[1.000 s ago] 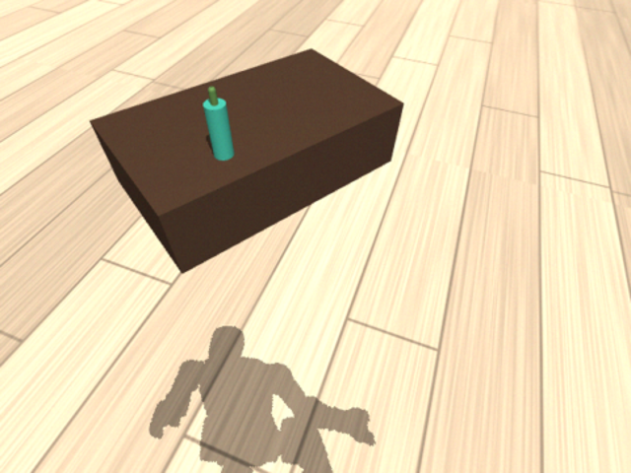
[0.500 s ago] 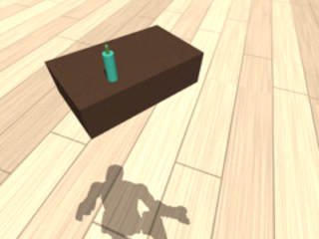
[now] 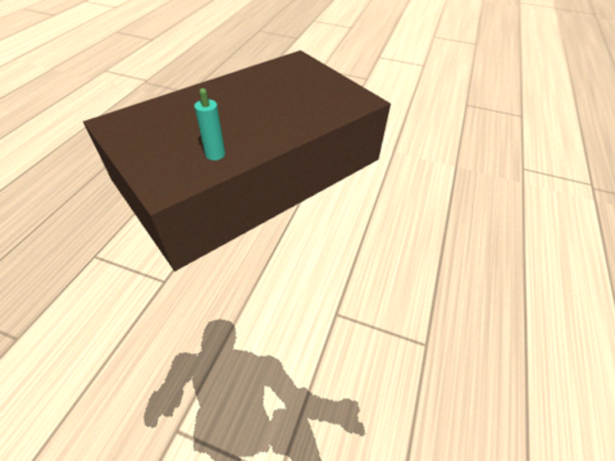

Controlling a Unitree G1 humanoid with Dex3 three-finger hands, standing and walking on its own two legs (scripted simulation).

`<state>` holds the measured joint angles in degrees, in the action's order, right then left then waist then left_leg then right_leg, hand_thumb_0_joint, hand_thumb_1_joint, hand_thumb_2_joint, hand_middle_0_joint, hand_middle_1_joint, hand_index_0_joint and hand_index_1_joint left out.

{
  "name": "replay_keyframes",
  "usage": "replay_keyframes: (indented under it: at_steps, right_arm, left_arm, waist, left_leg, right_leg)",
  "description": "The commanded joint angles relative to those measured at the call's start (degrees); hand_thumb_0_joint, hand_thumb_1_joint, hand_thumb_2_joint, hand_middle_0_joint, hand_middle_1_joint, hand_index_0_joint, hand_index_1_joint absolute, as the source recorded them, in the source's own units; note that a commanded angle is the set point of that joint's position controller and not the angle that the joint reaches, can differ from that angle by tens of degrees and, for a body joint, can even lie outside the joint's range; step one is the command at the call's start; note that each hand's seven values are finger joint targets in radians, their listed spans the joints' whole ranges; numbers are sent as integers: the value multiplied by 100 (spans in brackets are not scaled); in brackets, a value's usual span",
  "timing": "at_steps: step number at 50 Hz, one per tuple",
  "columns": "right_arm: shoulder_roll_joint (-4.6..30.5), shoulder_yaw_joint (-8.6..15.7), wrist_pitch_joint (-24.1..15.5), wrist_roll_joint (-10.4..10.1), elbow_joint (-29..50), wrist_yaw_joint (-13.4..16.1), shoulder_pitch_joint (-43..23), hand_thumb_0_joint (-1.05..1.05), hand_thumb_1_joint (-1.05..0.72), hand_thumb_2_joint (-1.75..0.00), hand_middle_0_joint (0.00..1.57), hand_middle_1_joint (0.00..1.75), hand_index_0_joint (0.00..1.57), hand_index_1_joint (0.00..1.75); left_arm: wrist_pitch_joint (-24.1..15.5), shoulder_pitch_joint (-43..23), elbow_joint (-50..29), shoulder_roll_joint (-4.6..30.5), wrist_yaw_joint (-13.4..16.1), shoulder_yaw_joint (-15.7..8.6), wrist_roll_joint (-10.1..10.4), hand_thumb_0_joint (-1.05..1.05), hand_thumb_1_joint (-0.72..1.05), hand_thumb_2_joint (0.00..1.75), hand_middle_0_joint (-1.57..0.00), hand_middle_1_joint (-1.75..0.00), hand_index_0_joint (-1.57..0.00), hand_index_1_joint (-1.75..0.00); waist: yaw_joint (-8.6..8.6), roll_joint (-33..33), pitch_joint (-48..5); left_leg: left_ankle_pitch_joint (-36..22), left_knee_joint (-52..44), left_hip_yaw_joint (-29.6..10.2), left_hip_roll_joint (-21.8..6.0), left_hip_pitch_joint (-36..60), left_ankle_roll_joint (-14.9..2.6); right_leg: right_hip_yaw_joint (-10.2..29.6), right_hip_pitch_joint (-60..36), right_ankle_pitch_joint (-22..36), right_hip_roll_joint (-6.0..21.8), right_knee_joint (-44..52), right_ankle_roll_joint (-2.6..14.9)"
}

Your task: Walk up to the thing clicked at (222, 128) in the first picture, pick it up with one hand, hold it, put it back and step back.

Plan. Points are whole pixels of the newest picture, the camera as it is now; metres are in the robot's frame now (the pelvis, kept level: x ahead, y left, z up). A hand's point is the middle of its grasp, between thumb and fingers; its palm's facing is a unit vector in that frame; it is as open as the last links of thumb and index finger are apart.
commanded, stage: stand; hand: right
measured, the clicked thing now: (209, 123) +1.23 +0.37 -0.32
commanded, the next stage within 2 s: walk up in 0.12 s
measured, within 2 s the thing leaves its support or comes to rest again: neither
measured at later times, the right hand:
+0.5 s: hand (429, 414) +0.23 -0.19 -0.15, palm faces -0.21 +0.87 -0.45, open 7.4 cm
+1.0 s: hand (365, 294) +0.45 -0.12 -0.18, palm faces -0.46 +0.81 -0.36, open 7.4 cm
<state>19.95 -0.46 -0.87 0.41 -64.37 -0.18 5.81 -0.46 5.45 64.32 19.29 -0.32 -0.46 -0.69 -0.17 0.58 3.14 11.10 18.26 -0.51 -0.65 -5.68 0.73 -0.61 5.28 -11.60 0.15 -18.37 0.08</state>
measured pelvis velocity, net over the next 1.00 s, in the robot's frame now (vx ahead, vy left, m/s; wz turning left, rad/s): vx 0.30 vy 0.11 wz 0.47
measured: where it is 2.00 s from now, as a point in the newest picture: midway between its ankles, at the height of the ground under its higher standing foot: (255, 332)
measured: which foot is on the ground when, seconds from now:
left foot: down 0.00-0.16, up 0.18-0.44, down 0.46-0.94, up 0.96-1.00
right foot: down 0.00-0.48, up 0.50-0.90, down 0.92-1.00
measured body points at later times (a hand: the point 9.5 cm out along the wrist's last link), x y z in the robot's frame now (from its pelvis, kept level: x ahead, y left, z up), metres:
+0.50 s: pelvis +0.08 +0.09 -0.04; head +0.09 +0.12 +0.40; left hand +0.06 +0.44 -0.17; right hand +0.24 -0.24 -0.12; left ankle +0.12 +0.23 -0.75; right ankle -0.01 -0.11 -0.73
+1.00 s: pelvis +0.30 +0.11 -0.03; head +0.33 +0.10 +0.42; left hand +0.25 +0.45 -0.11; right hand +0.48 -0.16 -0.15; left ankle +0.15 +0.21 -0.69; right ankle +0.41 +0.04 -0.75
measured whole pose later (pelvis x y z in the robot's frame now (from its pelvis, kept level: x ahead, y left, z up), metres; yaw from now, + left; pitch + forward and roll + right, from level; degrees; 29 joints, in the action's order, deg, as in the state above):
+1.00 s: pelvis +0.30 +0.11 -0.03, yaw +27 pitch -2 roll +1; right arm 23.9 3.0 -3.8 0.5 -48.4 -0.6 21.8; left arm -4.2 12.7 46.6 22.7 -4.4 -5.4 -1.8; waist 0.6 2.2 4.3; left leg 27.3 58.3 -5.7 0.9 -15.8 -1.8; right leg -5.2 21.6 -15.1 3.2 -38.7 1.4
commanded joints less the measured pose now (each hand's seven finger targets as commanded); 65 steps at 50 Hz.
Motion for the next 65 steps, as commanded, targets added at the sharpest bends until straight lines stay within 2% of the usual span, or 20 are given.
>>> replay_keyframes:
  at_steps: [1,5,6,8,10,17,22,23,24,25,26,30,41,45,46,47,49,54,58,65]
  right_arm:
    - [1185,245,-113,10,357,97,-145,0,-90,-90,20,30,20,30]
    - [1166,237,-114,3,360,98,-128,0,-90,-90,20,30,20,30]
    - [1725,647,-70,53,905,-116,2,0,-90,-90,20,30,20,30]
    - [1347,549,37,126,1335,-263,-737,0,-90,-90,20,30,20,30]
    - [1473,665,69,225,1599,-350,-727,0,-90,-90,20,30,20,30]
    - [1304,850,38,129,1658,-658,213,0,-90,-90,20,30,20,30]
    - [1668,1123,-29,70,1242,-511,1774,0,-90,-90,20,30,20,30]
    - [1944,1225,-62,78,1149,-405,2395,0,-90,-90,20,30,20,30]
    - [2413,1290,-93,127,1204,-289,2696,0,-90,-90,20,30,20,30]
    - [2691,1230,-156,25,1475,-299,2275,0,-90,-90,20,30,20,30]
    - [2768,1261,-171,-79,1642,-276,1764,0,-90,-90,20,30,20,30]
    - [1984,914,-390,-50,1956,-160,1089,0,-90,-90,20,30,20,30]
    - [1913,880,-602,8,2188,-86,1766,0,-90,-90,20,30,20,30]
    - [1652,765,-568,27,2385,-5,1463,0,-90,-90,20,30,20,30]
    - [1264,651,-566,-5,2396,1,1725,0,-90,-90,20,30,20,30]
    - [867,516,-558,-43,2451,-3,1922,0,-90,-90,20,30,20,30]
    - [1627,657,-504,-2,2176,136,1989,0,-90,-90,20,30,20,30]
    - [1324,625,-445,-39,1914,-120,1950,0,-90,-90,20,30,20,30]
    - [1218,642,-392,-37,2195,-185,1342,0,-90,-90,20,30,20,30]
    - [1235,731,-412,-29,2354,-135,1011,0,-90,-90,20,30,20,30]
  left_arm:
    - [-143,-174,-306,1254,91,-214,22,0,90,90,-20,-30,-20,-30]
    - [-142,-153,-299,1264,91,-215,31,0,90,90,-20,-30,-20,-30]
    - [-255,231,-685,1984,-14,-692,-4,0,90,90,-20,-30,-20,-30]
    - [-289,784,-617,2155,-22,-879,-138,0,90,90,-20,-30,-20,-30]
    - [-354,434,-1096,2162,-14,-930,-190,0,90,90,-20,-30,-20,-30]
    - [-475,-27,-1657,2019,-169,-883,-228,0,90,90,-20,-30,-20,-30]
    - [-335,-40,-1846,1815,-210,-812,-284,0,90,90,-20,-30,-20,-30]
    - [-302,265,-1848,1516,-227,-698,-255,0,90,90,-20,-30,-20,-30]
    - [-295,374,-1976,1038,-283,-536,-197,0,90,90,-20,-30,-20,-30]
    - [-321,210,-2173,1391,-277,-566,-95,0,90,90,-20,-30,-20,-30]
    - [-324,8,-2148,1821,-255,-600,-144,0,90,90,-20,-30,-20,-30]
    - [-255,1028,-1556,1844,-268,-645,45,0,90,90,-20,-30,-20,-30]
    - [-289,69,-2238,1457,-453,-738,-80,0,90,90,-20,-30,-20,-30]
    - [-426,1394,-1920,1562,-372,-898,-60,0,90,90,-20,-30,-20,-30]
    - [-498,2001,-1814,1839,-310,-1013,-133,0,90,90,-20,-30,-20,-30]
    - [-567,2177,-1868,2191,-262,-1059,-164,0,90,90,-20,-30,-20,-30]
    - [-508,1333,-2077,2325,-236,-1008,3,0,90,90,-20,-30,-20,-30]
    - [-538,1163,-2080,1588,-200,-757,17,0,90,90,-20,-30,-20,-30]
    - [-513,1528,-2224,1678,-202,-786,-41,0,90,90,-20,-30,-20,-30]
    - [-332,1581,-2455,1832,-243,-771,-88,0,90,90,-20,-30,-20,-30]
  waist:
    - [24,-77,-546]
    - [35,-98,-527]
    - [312,-141,-808]
    - [748,-1198,-124]
    - [638,-803,149]
    - [153,-897,215]
    - [-607,166,-502]
    - [-933,998,-703]
    - [-994,2404,-382]
    - [-781,1874,-454]
    - [-581,1129,-115]
    - [140,581,-140]
    - [-143,533,248]
    - [662,47,-540]
    - [859,-940,-1028]
    - [773,-2015,-994]
    - [377,-1464,-537]
    - [126,-1034,147]
    - [347,-1028,7]
    - [290,-561,-160]
  left_leg:
    - [-1222,-194,-454,-703,162,-195]
    - [-1270,-210,-462,-690,137,-201]
    - [719,587,-855,-339,-1039,-627]
    - [1247,2151,72,53,-3396,-376]
    - [1358,3373,-250,-584,-3615,-197]
    - [529,2295,119,-787,-2120,-70]
    - [387,2123,916,16,784,-230]
    - [1025,1788,414,-27,1543,-492]
    - [2582,429,-1883,-1083,1388,-932]
    - [3348,-1008,-4666,-1986,686,-1535]
    - [3538,-1302,-5217,-2391,151,-1755]
    - [1333,-255,-2016,-1239,-669,-1150]
    - [42,-62,-1537,-1136,-712,-1277]
    - [-1440,1943,-932,-714,-1402,-825]
    - [-937,3649,-484,-208,-1837,-622]
    - [1624,4812,-182,498,-3123,-371]
    - [1598,5561,-436,75,-3434,-328]
    - [426,4371,-220,-142,-2440,-296]
    - [377,3183,30,-99,-2760,-131]
    - [-155,1792,659,-61,-1345,-308]
  right_leg:
    - [514,-106,1199,747,229,134]
    - [504,-127,1212,739,234,127]
    - [129,-1059,-1188,495,-413,232]
    - [1495,-1850,-2793,1813,821,829]
    - [2093,-936,-2504,2973,1219,1518]
    - [-286,92,-1290,1731,632,936]
    - [-990,1891,-1290,1181,-1924,635]
    - [-1123,2517,-848,902,-3688,497]
    - [-1025,3552,-2504,221,-5319,282]
    - [-62,3590,-2426,5,-5547,269]
    - [375,3509,-2088,393,-5611,250]
    - [368,2493,-889,890,-4499,206]
    - [-7,2248,110,547,-2053,107]
    - [-146,-202,83,220,-1271,337]
    - [527,-1028,-542,725,-694,451]
    - [2488,-1571,-1224,2037,-108,586]
    - [3861,-756,-1658,2822,698,1172]
    - [388,508,1423,1275,87,875]
    - [-4,-177,2315,1328,-140,1035]
    - [-171,404,1293,1508,-694,944]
